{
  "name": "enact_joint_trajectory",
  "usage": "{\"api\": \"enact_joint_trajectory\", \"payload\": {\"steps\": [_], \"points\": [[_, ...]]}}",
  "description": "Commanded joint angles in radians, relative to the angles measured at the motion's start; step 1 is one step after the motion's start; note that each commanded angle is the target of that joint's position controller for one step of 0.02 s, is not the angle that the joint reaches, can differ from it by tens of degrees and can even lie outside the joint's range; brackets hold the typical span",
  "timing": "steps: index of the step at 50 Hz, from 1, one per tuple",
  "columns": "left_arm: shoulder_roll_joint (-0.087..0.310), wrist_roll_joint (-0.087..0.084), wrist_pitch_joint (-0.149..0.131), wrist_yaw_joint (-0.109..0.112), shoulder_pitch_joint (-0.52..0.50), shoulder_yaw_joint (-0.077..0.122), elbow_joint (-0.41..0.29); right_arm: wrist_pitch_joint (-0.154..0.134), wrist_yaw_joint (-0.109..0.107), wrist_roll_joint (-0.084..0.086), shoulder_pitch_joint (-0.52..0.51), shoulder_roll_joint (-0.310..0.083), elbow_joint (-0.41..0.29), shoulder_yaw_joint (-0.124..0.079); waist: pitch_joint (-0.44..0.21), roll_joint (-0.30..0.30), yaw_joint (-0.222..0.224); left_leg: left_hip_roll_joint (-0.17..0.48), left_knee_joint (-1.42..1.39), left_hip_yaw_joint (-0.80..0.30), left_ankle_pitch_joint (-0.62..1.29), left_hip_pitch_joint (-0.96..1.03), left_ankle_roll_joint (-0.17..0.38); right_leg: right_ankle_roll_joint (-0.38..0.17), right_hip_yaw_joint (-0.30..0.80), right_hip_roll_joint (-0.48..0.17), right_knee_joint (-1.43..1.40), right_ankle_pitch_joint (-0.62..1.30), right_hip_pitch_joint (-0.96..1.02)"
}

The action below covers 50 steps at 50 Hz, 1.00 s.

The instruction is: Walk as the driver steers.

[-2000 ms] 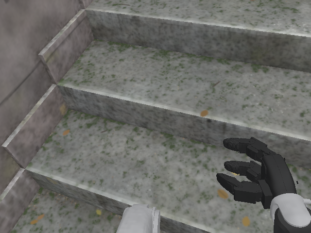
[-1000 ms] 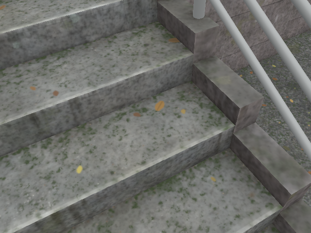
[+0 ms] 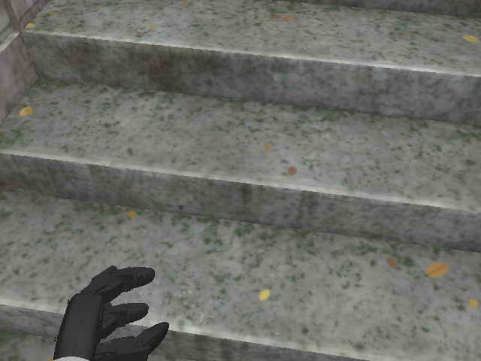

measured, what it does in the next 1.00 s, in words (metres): steps to the right, turning right: right foot 0.15 m higher, then left foot 0.15 m lower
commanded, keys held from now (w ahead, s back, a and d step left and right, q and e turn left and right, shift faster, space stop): shift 0.14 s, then e+shift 0.86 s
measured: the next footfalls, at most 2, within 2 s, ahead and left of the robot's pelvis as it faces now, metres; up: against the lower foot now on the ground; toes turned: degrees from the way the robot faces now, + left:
right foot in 0.06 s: +0.11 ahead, -0.20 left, +0.15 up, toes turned +13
left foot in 0.40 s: -0.07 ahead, -0.04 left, +0.00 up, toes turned +4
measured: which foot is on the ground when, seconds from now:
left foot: down 0.00-0.08, up 0.10-0.38, down 0.40-1.00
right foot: up 0.00-0.04, down 0.06-0.38, up 0.40-1.00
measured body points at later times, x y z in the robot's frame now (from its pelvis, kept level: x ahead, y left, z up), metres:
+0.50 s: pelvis -0.05 -0.09 -0.01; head -0.01 -0.07 +0.44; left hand +0.01 +0.18 -0.14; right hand +0.05 -0.31 -0.14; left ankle -0.11 -0.04 -0.74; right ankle +0.00 -0.26 -0.43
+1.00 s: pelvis +0.00 -0.19 +0.00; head +0.00 -0.18 +0.45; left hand +0.28 -0.08 -0.08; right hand -0.08 -0.44 -0.14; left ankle -0.11 -0.04 -0.73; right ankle -0.02 -0.35 -0.51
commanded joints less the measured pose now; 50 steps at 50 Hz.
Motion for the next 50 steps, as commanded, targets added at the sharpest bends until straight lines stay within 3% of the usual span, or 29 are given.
{"api": "enact_joint_trajectory", "payload": {"steps": [1,3,4,5,6,7,8,9,11,12,13,14,17,19,20,21,22,23,24,25,26,28,30,34,36,38,44,48,50], "points": [[0.012,-0.002,0.023,-0.026,-0.067,0.017,-0.069,-0.003,-0.026,0.018,-0.162,-0.249,-0.129,-0.065,-0.051,0.121,0.104,0.227,-0.140,-0.263,0.407,-0.012,0.196,-0.012,0.008,-0.084,-0.325,0.153,0.077],[0.069,-0.031,0.048,-0.070,-0.008,0.046,-0.062,0.012,0.008,0.055,-0.307,-0.293,-0.167,-0.082,-0.045,0.098,0.223,0.196,-0.313,-0.219,0.144,-0.351,0.195,-0.042,-0.103,-0.015,-0.649,-0.133,0.520],[0.107,-0.033,0.041,-0.089,0.120,0.078,0.038,0.023,0.013,0.017,-0.316,-0.222,-0.169,-0.075,-0.106,0.071,0.214,0.124,-0.217,-0.182,0.052,-0.301,0.130,-0.059,-0.003,-0.011,-0.808,0.143,0.708],[0.210,0.000,0.028,-0.101,0.161,0.099,0.056,0.037,0.028,-0.032,-0.240,-0.092,-0.223,-0.048,-0.226,-0.258,0.162,-0.108,0.026,0.005,-0.190,-0.459,0.005,-0.329,0.521,-0.213,-0.957,0.296,0.886],[0.244,0.008,0.026,-0.086,0.278,0.119,0.103,0.051,0.054,-0.021,-0.272,-0.025,-0.225,-0.032,-0.226,-0.426,0.241,-0.152,0.408,0.073,-0.223,-0.559,-0.020,-0.444,0.809,-0.306,-1.109,0.226,0.856],[0.259,-0.012,0.018,-0.093,0.268,0.108,0.100,0.046,0.053,0.002,-0.219,-0.040,-0.189,-0.044,-0.138,-0.393,0.214,-0.138,0.830,0.069,-0.084,-0.545,-0.018,-0.452,0.829,-0.298,-1.102,0.347,0.676],[0.230,0.020,0.007,-0.110,0.212,0.080,0.130,0.052,0.044,0.049,-0.222,-0.084,-0.155,-0.065,-0.092,-0.347,0.183,-0.124,1.016,0.064,-0.012,-0.569,-0.006,-0.392,0.757,-0.255,-1.058,0.282,0.518],[0.154,0.017,0.008,-0.126,0.195,0.055,0.176,0.051,0.035,0.065,-0.232,-0.113,-0.122,-0.060,-0.045,-0.256,0.173,-0.096,1.066,0.108,0.016,-0.558,0.014,-0.336,0.588,-0.191,-0.964,0.215,0.407],[0.059,-0.042,-0.002,-0.096,0.018,0.024,0.178,0.068,0.047,0.029,-0.176,-0.095,-0.088,-0.021,-0.025,-0.123,0.078,-0.036,1.118,0.324,-0.007,-0.414,-0.018,-0.286,0.375,-0.093,-0.902,0.128,0.198],[-0.036,-0.007,0.044,0.005,0.034,0.017,0.188,0.129,0.042,-0.008,-0.091,0.004,-0.040,-0.029,-0.078,-0.082,0.006,-0.051,1.089,0.490,0.047,-0.193,-0.010,-0.248,0.232,-0.065,-0.874,0.267,0.284],[0.073,-0.053,-0.008,-0.022,-0.037,0.018,0.128,0.098,0.062,-0.004,-0.151,-0.101,-0.086,-0.005,0.026,-0.123,0.038,-0.019,1.065,0.416,0.106,-0.233,0.017,-0.225,0.287,-0.005,-0.888,0.255,-0.007],[0.090,-0.061,-0.024,-0.015,-0.020,0.030,0.127,0.093,0.072,-0.028,-0.159,-0.139,-0.086,-0.019,0.027,-0.040,0.047,-0.013,0.899,0.459,0.059,-0.134,0.020,-0.202,0.285,0.019,-0.961,0.175,-0.010],[0.193,-0.101,-0.034,0.058,0.033,0.059,0.090,0.123,0.130,-0.092,-0.048,-0.110,-0.056,0.013,0.040,-0.194,0.097,-0.018,0.125,0.507,-0.049,0.079,0.052,-0.124,0.317,0.091,-0.918,0.318,0.081],[0.193,-0.098,0.009,0.035,0.070,0.027,0.110,0.153,0.181,-0.065,0.095,-0.078,0.022,0.041,0.066,-0.138,0.063,0.086,-0.293,0.486,0.489,0.504,0.146,-0.055,0.310,0.167,-0.716,0.138,-0.180],[0.157,-0.058,0.055,-0.015,0.236,0.018,0.185,0.168,0.205,-0.040,0.044,-0.065,0.054,0.042,0.100,0.112,0.102,0.199,-0.345,0.446,0.551,0.658,0.270,-0.056,0.207,0.199,-0.354,-0.168,-0.417],[0.133,-0.070,0.081,-0.062,0.396,0.026,0.179,0.148,0.218,-0.077,-0.012,-0.149,0.048,0.030,0.074,0.230,0.199,0.310,0.007,0.414,1.019,0.761,0.377,-0.009,0.116,0.259,0.179,-0.202,-0.734],[0.137,-0.081,0.081,-0.065,0.585,0.036,0.209,0.121,0.238,-0.131,-0.195,-0.215,-0.024,0.006,-0.111,0.170,0.322,0.493,0.151,0.431,1.520,0.596,0.462,0.003,0.111,0.219,0.509,-0.031,-0.639],[0.150,-0.053,0.062,-0.066,0.584,0.031,0.215,0.080,0.218,-0.121,-0.387,-0.235,-0.116,-0.017,-0.189,0.042,0.320,0.609,0.023,0.289,1.231,0.394,0.488,0.054,0.144,0.144,0.580,0.102,-0.496],[0.116,-0.024,0.029,-0.050,0.469,0.006,0.209,0.050,0.152,-0.075,-0.434,-0.222,-0.143,-0.014,-0.164,-0.049,0.245,0.576,-0.090,0.157,0.568,0.289,0.455,0.063,0.205,0.071,0.666,0.265,-0.520],[0.106,-0.016,0.006,-0.043,0.343,0.012,0.214,0.028,0.105,-0.033,-0.478,-0.188,-0.174,0.015,-0.065,-0.101,0.235,0.408,-0.148,0.261,0.108,0.184,0.300,0.036,0.167,0.060,0.567,0.433,-0.484],[0.139,-0.018,0.000,-0.042,0.266,0.025,0.227,0.022,0.078,-0.030,-0.466,-0.189,-0.178,0.018,0.020,-0.090,0.202,0.334,-0.201,0.330,0.008,0.099,0.227,0.023,0.115,0.054,0.476,0.485,-0.402],[0.131,-0.035,-0.011,-0.080,0.148,0.020,0.210,0.028,0.043,-0.020,-0.341,-0.187,-0.155,0.006,0.122,0.013,0.133,0.303,-0.269,0.440,0.158,0.023,0.255,-0.012,0.047,0.027,0.443,0.541,-0.343],[0.089,-0.048,-0.019,-0.111,0.136,0.008,0.223,0.027,0.027,-0.033,-0.216,-0.175,-0.109,-0.003,0.065,0.042,0.108,0.330,-0.246,0.501,0.424,0.153,0.304,-0.048,0.059,0.002,0.340,0.559,-0.325],[0.092,-0.074,-0.024,-0.106,0.179,0.026,0.213,0.043,0.049,-0.069,-0.091,-0.170,-0.001,-0.013,0.008,0.087,0.091,0.397,-0.149,0.576,1.015,0.415,0.298,-0.080,0.071,0.053,0.350,0.429,-0.385],[0.081,-0.067,-0.029,-0.098,0.168,0.032,0.228,0.045,0.048,-0.079,-0.114,-0.149,0.022,-0.013,0.025,0.073,0.105,0.414,-0.162,0.598,1.022,0.476,0.306,-0.095,0.073,0.055,0.284,0.388,-0.400],[0.084,-0.031,-0.026,-0.135,0.162,0.045,0.226,0.039,0.041,-0.064,-0.154,-0.147,0.027,-0.011,0.040,0.087,0.138,0.462,-0.190,0.636,0.986,0.473,0.340,-0.106,0.037,0.025,0.233,0.359,-0.345],[0.008,-0.049,0.001,-0.149,0.011,0.009,0.169,0.034,-0.019,-0.093,-0.185,-0.168,0.096,-0.040,0.049,0.042,0.124,0.513,-0.254,0.695,0.788,0.547,0.327,-0.150,0.028,-0.065,0.251,0.146,-0.381],[-0.002,-0.061,0.055,-0.130,-0.036,-0.019,0.153,0.027,0.009,-0.099,-0.183,-0.168,0.144,-0.066,0.057,0.022,0.146,0.548,-0.334,0.724,0.739,0.610,0.341,-0.139,0.013,-0.140,0.116,0.110,-0.398],[0.034,-0.024,0.067,-0.159,-0.067,0.000,0.153,0.021,0.021,-0.063,-0.190,-0.184,0.132,-0.073,0.067,0.005,0.187,0.438,-0.343,0.851,0.628,0.490,0.296,-0.120,-0.121,-0.155,-0.283,0.156,-0.226]]}}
